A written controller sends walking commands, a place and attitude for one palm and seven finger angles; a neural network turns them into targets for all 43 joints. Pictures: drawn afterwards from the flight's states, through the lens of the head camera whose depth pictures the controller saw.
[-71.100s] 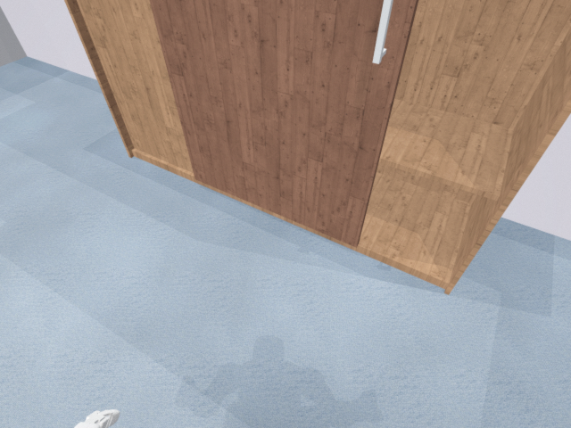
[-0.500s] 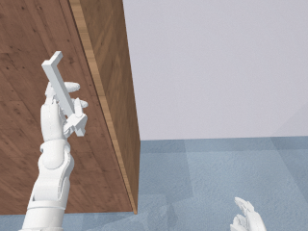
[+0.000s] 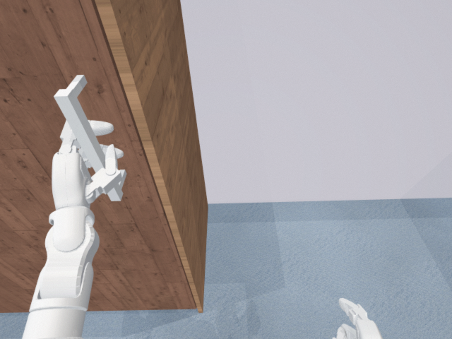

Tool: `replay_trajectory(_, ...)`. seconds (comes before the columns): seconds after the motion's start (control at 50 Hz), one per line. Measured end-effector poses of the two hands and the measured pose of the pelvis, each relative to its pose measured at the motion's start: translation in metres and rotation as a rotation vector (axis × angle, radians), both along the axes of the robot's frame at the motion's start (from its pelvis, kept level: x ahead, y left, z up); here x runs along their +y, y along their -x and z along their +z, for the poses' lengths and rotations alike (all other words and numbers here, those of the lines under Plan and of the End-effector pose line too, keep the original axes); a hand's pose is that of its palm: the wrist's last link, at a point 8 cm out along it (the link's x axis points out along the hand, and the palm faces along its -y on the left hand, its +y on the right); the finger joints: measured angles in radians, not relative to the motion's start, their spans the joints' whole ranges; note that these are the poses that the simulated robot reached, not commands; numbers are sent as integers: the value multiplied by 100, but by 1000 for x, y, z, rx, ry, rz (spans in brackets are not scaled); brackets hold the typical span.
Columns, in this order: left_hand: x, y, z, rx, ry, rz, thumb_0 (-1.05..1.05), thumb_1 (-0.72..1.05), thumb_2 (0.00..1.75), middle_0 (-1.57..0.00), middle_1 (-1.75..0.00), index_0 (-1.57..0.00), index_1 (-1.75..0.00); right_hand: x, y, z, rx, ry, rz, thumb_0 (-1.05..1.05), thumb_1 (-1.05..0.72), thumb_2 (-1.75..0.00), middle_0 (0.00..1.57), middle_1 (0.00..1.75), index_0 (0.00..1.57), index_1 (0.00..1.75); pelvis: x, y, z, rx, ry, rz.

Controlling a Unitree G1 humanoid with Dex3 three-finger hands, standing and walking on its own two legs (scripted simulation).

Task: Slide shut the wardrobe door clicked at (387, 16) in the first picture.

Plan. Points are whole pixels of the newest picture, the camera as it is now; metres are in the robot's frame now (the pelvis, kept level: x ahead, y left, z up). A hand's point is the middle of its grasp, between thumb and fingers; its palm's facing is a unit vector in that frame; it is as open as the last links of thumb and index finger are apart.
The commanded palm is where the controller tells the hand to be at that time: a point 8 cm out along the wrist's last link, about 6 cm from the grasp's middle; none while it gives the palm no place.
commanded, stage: loosen the grip on the handle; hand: left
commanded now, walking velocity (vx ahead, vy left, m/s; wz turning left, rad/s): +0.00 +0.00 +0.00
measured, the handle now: (99, 145) +0.35 +0.24 +0.20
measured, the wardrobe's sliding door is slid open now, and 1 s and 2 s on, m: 0.00 0.00 0.00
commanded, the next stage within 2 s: slip the hand off the handle in 0.56 s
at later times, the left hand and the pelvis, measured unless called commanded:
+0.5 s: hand (101, 177) +0.30 +0.22 +0.18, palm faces +0.37 -0.91 -0.18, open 14.4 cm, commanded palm +0.26 +0.26 +0.18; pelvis -0.07 -0.03 -0.02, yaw +2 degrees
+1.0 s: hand (75, 172) +0.31 +0.27 +0.18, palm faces +0.36 -0.93 -0.12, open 14.7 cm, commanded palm +0.26 +0.32 +0.17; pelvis -0.01 +0.01 -0.01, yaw -1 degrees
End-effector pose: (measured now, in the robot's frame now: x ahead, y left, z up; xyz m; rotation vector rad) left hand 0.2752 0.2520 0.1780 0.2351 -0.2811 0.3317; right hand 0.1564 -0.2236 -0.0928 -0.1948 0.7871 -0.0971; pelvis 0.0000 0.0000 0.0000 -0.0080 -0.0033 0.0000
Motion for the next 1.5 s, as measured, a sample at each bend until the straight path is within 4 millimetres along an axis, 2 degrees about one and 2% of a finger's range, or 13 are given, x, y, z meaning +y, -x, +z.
replay_trajectory(0.06,15,-8,7,19,-68,-18,-5,58,77,-51,-140,-27,-140,-4,2,0,20,34,59,1,-91,-90,20,30,20,30,-7,17,-3,6,1,43)
replay_trajectory(0.14,24,12,0,-19,156,3,-4,41,69,-53,-140,-35,-140,-14,7,7,-7,43,88,1,-91,-90,20,30,21,30,-15,33,-6,3,-2,63)
replay_trajectory(0.26,12,22,3,14,76,116,-2,3,50,-47,-137,-24,-129,-24,22,12,-107,28,84,1,-91,-90,20,30,20,30,-20,51,-11,-33,-2,90)
replay_trajectory(0.38,6,19,3,22,41,82,-1,-33,31,-41,-133,-19,-126,-30,57,-1,-60,31,67,1,-91,-90,20,30,20,30,-28,67,-15,-43,-3,88)
replay_trajectory(0.5,12,17,3,6,-1,21,-1,-49,24,-35,-126,-21,-121,-39,92,-18,12,20,-8,1,-91,-90,20,30,20,30,-28,69,-18,-35,14,31)
replay_trajectory(0.6,20,14,1,-43,48,14,-1,-54,21,-30,-120,-24,-118,-42,105,-26,54,31,-52,1,-91,-90,20,30,20,30,-22,61,-20,-20,23,2)
replay_trajectory(0.72,28,10,-1,-67,27,9,-2,-55,20,-32,-121,-25,-116,-35,89,-24,51,52,-60,1,-91,-90,20,30,20,30,-11,43,-20,0,24,-5)
replay_trajectory(0.96,51,5,2,-23,54,-20,-2,-56,20,-44,-126,-26,-115,3,-1,6,-114,43,10,1,-91,-90,20,30,20,30,7,9,-14,21,8,-17)
replay_trajectory(1.08,79,21,-8,32,69,89,-2,-56,20,-36,-121,-26,-115,15,-25,15,-146,39,48,1,-91,-90,20,30,21,30,8,2,-13,24,8,-11)
replay_trajectory(1.16,94,35,-7,15,52,126,-2,-56,20,-31,-118,-26,-115,16,-26,13,-126,54,70,1,-91,-90,20,30,21,30,7,2,-14,20,11,2)
replay_trajectory(1.26,98,40,1,-11,27,89,-2,-56,20,-27,-116,-25,-115,11,-15,5,-89,76,71,1,-91,-90,20,30,21,30,6,7,-15,13,16,19)
replay_trajectory(1.38,93,35,0,26,40,28,-2,-56,20,-25,-115,-25,-115,2,7,-1,-69,68,23,1,-91,-90,20,30,21,30,3,13,-14,15,14,10)
replay_trajectory(1.5,81,52,-5,17,40,23,-2,-56,20,-25,-115,-26,-115,-8,24,-2,-80,55,-4,1,-91,-90,20,30,21,30,0,16,-14,11,11,-10)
